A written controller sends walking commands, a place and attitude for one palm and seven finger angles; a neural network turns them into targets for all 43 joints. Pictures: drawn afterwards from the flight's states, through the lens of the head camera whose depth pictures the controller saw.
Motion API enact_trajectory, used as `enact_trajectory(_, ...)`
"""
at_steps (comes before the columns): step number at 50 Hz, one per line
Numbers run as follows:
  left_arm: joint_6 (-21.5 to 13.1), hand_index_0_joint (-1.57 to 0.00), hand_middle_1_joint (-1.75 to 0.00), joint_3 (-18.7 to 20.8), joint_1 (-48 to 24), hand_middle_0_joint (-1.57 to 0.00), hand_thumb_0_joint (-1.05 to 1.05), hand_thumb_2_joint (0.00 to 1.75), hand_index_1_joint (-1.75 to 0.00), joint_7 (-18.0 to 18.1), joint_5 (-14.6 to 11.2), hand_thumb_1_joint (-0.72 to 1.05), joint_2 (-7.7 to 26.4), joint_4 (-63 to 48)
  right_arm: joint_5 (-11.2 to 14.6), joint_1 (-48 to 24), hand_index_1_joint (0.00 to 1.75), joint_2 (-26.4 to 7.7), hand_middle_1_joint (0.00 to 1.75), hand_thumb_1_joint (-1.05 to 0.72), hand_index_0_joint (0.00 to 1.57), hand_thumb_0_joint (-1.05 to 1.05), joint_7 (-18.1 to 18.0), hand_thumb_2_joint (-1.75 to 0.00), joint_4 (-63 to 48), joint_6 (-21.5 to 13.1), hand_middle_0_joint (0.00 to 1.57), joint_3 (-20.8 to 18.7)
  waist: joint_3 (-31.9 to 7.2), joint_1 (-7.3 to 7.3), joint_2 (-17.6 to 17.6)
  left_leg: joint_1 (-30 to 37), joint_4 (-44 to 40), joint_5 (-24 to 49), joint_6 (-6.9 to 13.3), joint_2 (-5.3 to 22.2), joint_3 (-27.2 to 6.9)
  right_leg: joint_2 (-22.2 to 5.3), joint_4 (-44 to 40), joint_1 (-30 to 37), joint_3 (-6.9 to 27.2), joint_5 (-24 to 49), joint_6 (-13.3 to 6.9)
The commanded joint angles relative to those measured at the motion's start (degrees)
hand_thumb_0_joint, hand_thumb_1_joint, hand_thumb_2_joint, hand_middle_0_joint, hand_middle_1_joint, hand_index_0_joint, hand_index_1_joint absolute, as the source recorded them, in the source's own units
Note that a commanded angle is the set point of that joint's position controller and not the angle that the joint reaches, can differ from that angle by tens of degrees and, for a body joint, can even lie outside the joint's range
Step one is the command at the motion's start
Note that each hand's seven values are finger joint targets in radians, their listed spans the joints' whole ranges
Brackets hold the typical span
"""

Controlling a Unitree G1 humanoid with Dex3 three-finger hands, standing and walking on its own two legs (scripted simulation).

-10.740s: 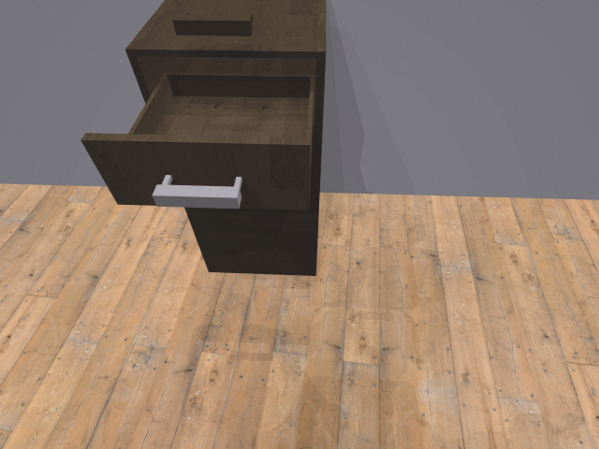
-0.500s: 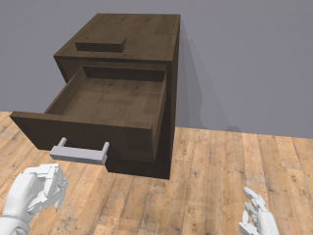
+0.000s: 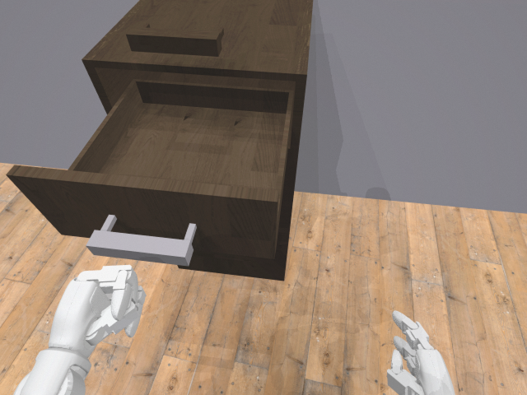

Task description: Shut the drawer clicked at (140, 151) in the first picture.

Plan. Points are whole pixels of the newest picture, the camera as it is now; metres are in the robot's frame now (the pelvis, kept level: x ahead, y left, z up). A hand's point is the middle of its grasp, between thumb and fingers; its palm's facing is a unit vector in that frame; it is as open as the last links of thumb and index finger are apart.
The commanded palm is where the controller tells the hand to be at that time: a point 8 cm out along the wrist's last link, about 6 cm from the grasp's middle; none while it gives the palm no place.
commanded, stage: bring the fist close to the handle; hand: left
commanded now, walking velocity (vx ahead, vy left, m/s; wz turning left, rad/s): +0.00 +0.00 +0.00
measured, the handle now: (146, 236) +0.33 +0.20 +0.06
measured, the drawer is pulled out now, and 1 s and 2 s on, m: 0.29 0.27 0.15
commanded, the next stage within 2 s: push the drawer shut in 0.50 s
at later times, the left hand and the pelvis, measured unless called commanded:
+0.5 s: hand (149, 302) +0.23 +0.17 +0.05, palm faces -0.04 -1.00 -0.07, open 3.3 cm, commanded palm +0.21 +0.23 +0.06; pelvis +0.00 +0.00 -0.01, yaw +0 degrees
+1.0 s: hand (153, 279) +0.26 +0.18 +0.05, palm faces -0.05 -1.00 -0.07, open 3.0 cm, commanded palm +0.25 +0.23 +0.06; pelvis +0.00 -0.03 -0.01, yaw +0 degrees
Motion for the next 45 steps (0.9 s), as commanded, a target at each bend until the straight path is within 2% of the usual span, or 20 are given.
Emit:
enact_trajectory(1, -5.1, -1.40, -1.60, 1.4, -7.0, -1.40, 0.00, 0.90, -1.60, 0.7, -0.4, 0.90, 6.0, -13.1, 0.4, -2.5, 0.30, -8.0, 0.30, -0.90, 0.20, 0.00, -0.3, -0.90, -9.4, -2.4, 0.20, -3.7, -11.0, -1.05, 1.8, 7.6, -6.4, 15.1, -3.0, 2.0, -6.3, 0.6, -3.2, -0.7, 1.8, 10.9, 0.2)
enact_trajectory(4, -5.1, -1.40, -1.60, 0.2, -7.5, -1.40, 0.00, 0.90, -1.60, 1.9, 0.5, 0.90, 5.2, -10.7, 0.2, -1.8, 0.30, -8.1, 0.30, -0.90, 0.20, 0.00, -0.1, -0.90, -9.5, -1.4, 0.20, -3.7, -10.2, -1.26, 0.0, 5.8, -5.8, 14.7, -3.5, 2.5, -7.2, 0.7, -1.7, -2.7, 1.4, 9.3, 0.2)
enact_trajectory(5, -5.3, -1.40, -1.60, -0.3, -8.5, -1.40, 0.00, 0.90, -1.60, 2.2, 0.8, 0.90, 5.1, -11.1, 0.3, -1.6, 0.30, -8.2, 0.30, -0.90, 0.20, 0.00, 0.0, -0.90, -9.7, -1.1, 0.20, -3.9, -10.9, -1.43, 0.7, 5.9, -5.4, 15.2, -3.7, 2.5, -7.3, 0.7, -1.1, -3.5, 1.4, 9.4, 0.2)
enact_trajectory(7, -5.3, -1.40, -1.60, -0.4, -7.6, -1.40, 0.00, 0.90, -1.60, 3.0, 1.0, 0.90, 5.5, -13.3, 0.3, -1.8, 0.30, -8.0, 0.30, -0.90, 0.20, 0.00, 0.3, -0.90, -10.6, -0.8, 0.20, -4.0, -13.0, -0.77, 1.8, 6.9, -5.4, 16.2, -4.2, 2.8, -7.7, 0.4, -0.5, -3.1, 1.3, 9.1, 0.2)
enact_trajectory(8, -4.9, -1.40, -1.60, 1.0, -5.4, -1.40, 0.00, 0.90, -1.60, 3.9, 1.5, 0.90, 6.7, -12.7, 0.1, -1.8, 0.30, -8.0, 0.30, -0.90, 0.20, 0.00, 0.4, -0.90, -10.8, -0.3, 0.20, -4.0, -13.1, -0.12, 0.6, 6.4, -5.6, 17.1, -4.2, 3.0, -7.7, 0.5, -0.5, -2.4, 1.5, 9.3, 0.1)
enact_trajectory(10, -4.5, -1.40, -1.60, 0.7, -5.3, -1.40, 0.00, 0.90, -1.60, 4.7, 1.5, 0.90, 6.6, -14.6, 0.3, -1.8, 0.30, -7.8, 0.30, -0.90, 0.20, 0.00, 0.6, -0.90, -11.7, 0.3, 0.20, -4.0, -14.4, 0.02, 0.9, 6.3, -5.4, 17.8, -4.2, 2.9, -7.3, 0.4, -0.3, -1.6, 1.5, 10.1, 0.1)
enact_trajectory(15, -3.7, -1.40, -1.60, 1.2, -3.6, -1.40, 0.00, 0.90, -1.60, 6.3, 1.4, 0.90, 6.3, -13.8, 0.4, -1.8, 0.30, -7.5, 0.30, -0.90, 0.20, 0.00, 0.6, -0.90, -12.2, 2.1, 0.20, -3.9, -11.8, -0.38, -0.4, 3.8, -5.4, 15.2, -3.9, 2.9, -6.4, 0.6, -0.6, -1.7, 1.3, 9.4, 0.1)
enact_trajectory(18, -3.7, -1.40, -1.60, 1.5, -3.8, -1.40, 0.00, 0.90, -1.60, 6.1, 1.0, 0.90, 6.7, -13.5, 0.5, -1.9, 0.30, -7.8, 0.30, -0.90, 0.20, 0.00, 0.4, -0.90, -12.2, 2.7, 0.20, -3.8, -10.6, -1.02, -1.3, 2.8, -5.0, 13.4, -3.5, 2.8, -6.2, 0.8, -1.2, -1.8, 1.6, 8.9, 0.1)
enact_trajectory(20, -3.8, -1.40, -1.60, 0.4, -4.1, -1.40, 0.00, 0.90, -1.60, 5.4, 0.7, 0.90, 6.0, -13.7, 0.6, -1.8, 0.30, -7.8, 0.30, -0.90, 0.20, 0.00, 0.3, -0.90, -12.5, 2.7, 0.20, -3.7, -10.5, -1.29, -0.1, 2.4, -4.8, 12.0, -3.2, 2.5, -5.9, 0.6, -1.3, -2.1, 1.9, 8.2, 0.2)
enact_trajectory(24, -4.5, -1.40, -1.60, 2.7, -5.0, -1.40, 0.00, 0.90, -1.60, 4.4, 0.1, 0.90, 8.1, -13.0, 0.6, -1.4, 0.30, -8.0, 0.30, -0.90, 0.20, 0.00, -0.1, -0.90, -12.1, 2.6, 0.20, -3.7, -11.1, -1.49, -1.3, 1.3, -3.8, 11.7, -2.5, 2.1, -5.2, 0.6, -1.8, -0.9, 2.7, 9.3, 0.2)
enact_trajectory(26, -5.1, -1.40, -1.60, 2.2, -6.5, -1.40, 0.00, 0.90, -1.60, 3.6, -0.5, 0.90, 7.8, -13.4, 0.7, -1.4, 0.30, -7.8, 0.30, -0.90, 0.20, 0.00, -0.2, -0.90, -11.9, 2.4, 0.20, -3.6, -11.7, -1.91, -0.9, 1.8, -3.4, 11.5, -2.3, 2.0, -5.1, 0.6, -1.9, -0.9, 2.8, 9.6, 0.3)
enact_trajectory(28, -5.3, -1.40, -1.60, 4.2, -6.9, -1.40, 0.00, 0.90, -1.60, 3.5, -0.8, 0.90, 9.7, -12.7, 0.7, -1.4, 0.30, -8.0, 0.30, -0.90, 0.20, 0.00, -0.3, -0.90, -11.4, 2.3, 0.20, -3.6, -11.8, -1.67, -0.1, 1.2, -2.9, 11.7, -2.1, 1.8, -4.7, 0.6, -2.2, -0.1, 3.4, 10.0, 0.2)
enact_trajectory(31, -5.5, -1.40, -1.60, 4.0, -7.5, -1.40, 0.00, 0.90, -1.60, 2.6, -1.4, 0.90, 9.3, -12.0, 0.9, -1.6, 0.30, -7.8, 0.30, -0.90, 0.20, 0.00, -0.4, -0.90, -11.4, 2.2, 0.20, -3.5, -11.9, -1.85, 0.8, 1.4, -2.7, 11.9, -2.1, 1.6, -4.4, 0.4, -2.3, 0.1, 3.6, 10.8, 0.3)
enact_trajectory(33, -5.1, -1.40, -1.60, 5.8, -8.5, -1.40, 0.00, 0.90, -1.60, 2.5, -1.6, 0.90, 10.8, -9.6, 0.8, -1.5, 0.30, -8.2, 0.30, -0.90, 0.20, 0.00, -0.5, -0.90, -10.8, 2.4, 0.20, -3.5, -11.3, -1.96, -1.3, -0.2, -2.2, 11.5, -1.7, 1.5, -4.2, 0.3, -2.9, 0.8, 4.2, 10.9, 0.4)
enact_trajectory(36, -4.6, -1.40, -1.60, 5.0, -12.4, -1.40, 0.00, 0.90, -1.60, 1.3, -2.0, 0.90, 10.4, -7.4, 1.0, -1.5, 0.30, -8.4, 0.30, -0.90, 0.20, 0.00, -0.7, -0.90, -10.8, 2.8, 0.20, -3.3, -11.2, -2.45, -1.0, -0.8, -2.0, 10.7, -1.6, 1.3, -3.8, 0.0, -3.3, 1.0, 5.0, 10.8, 0.7)
enact_trajectory(37, -4.3, -1.40, -1.60, 6.4, -12.2, -1.40, 0.00, 0.90, -1.60, 0.9, -2.3, 0.90, 11.5, -6.0, 1.0, -1.2, 0.30, -8.5, 0.30, -0.90, 0.20, 0.00, -0.9, -0.90, -10.7, 2.8, 0.20, -3.4, -11.7, -2.22, -2.3, -1.2, -1.8, 10.9, -1.5, 1.2, -3.6, -0.1, -3.6, 2.0, 5.4, 11.3, 0.9)
enact_trajectory(38, -4.3, -1.40, -1.60, 7.2, -13.2, -1.40, 0.00, 0.90, -1.60, 0.9, -2.2, 0.90, 12.7, -5.3, 0.9, -1.5, 0.30, -8.7, 0.30, -0.90, 0.20, 0.00, -1.0, -0.90, -10.3, 3.1, 0.20, -3.4, -11.3, -2.14, -1.5, -1.3, -1.6, 11.5, -1.4, 1.2, -3.5, -0.2, -3.8, 2.2, 5.8, 11.9, 0.7)
enact_trajectory(41, -4.3, -1.40, -1.60, 6.1, -16.2, -1.40, 0.00, 0.90, -1.60, -0.2, -2.9, 0.90, 11.5, -5.4, 1.1, -1.7, 0.30, -8.3, 0.30, -0.90, 0.20, 0.00, -0.9, -0.90, -10.7, 3.1, 0.20, -3.1, -13.0, -2.14, 0.6, -0.3, -1.8, 12.5, -1.4, 1.1, -3.2, -0.5, -3.8, 3.3, 6.1, 13.7, 0.9)
enact_trajectory(43, -4.1, -1.40, -1.60, 8.0, -19.0, -1.40, 0.00, 0.90, -1.60, -0.2, -3.1, 0.90, 13.8, -2.5, 1.0, -1.3, 0.30, -8.8, 0.30, -0.90, 0.20, 0.00, -1.4, -0.90, -9.6, 3.4, 0.20, -3.1, -11.7, -2.87, -2.5, -2.1, -1.0, 11.6, -1.2, 1.2, -3.3, -0.5, -4.4, 3.2, 7.0, 12.8, 1.3)
enact_trajectory(45, -4.5, -1.40, -1.60, 7.8, -22.3, -1.40, 0.00, 0.90, -1.60, -0.8, -3.3, 0.90, 13.8, -0.6, 1.2, -1.3, 0.30, -8.8, 0.30, -0.90, 0.20, 0.00, -1.5, -0.90, -9.1, 3.6, 0.20, -3.1, -11.6, -3.21, -2.6, -2.4, -1.0, 10.4, -1.2, 1.1, -3.2, -0.8, -5.1, 3.2, 8.1, 11.2, 1.5)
